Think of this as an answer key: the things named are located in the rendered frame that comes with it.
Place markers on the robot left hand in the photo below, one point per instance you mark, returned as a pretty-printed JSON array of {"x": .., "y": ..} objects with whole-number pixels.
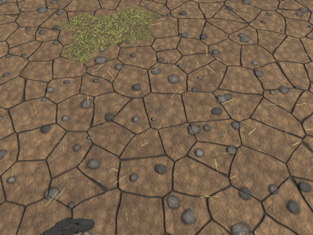
[{"x": 70, "y": 226}]

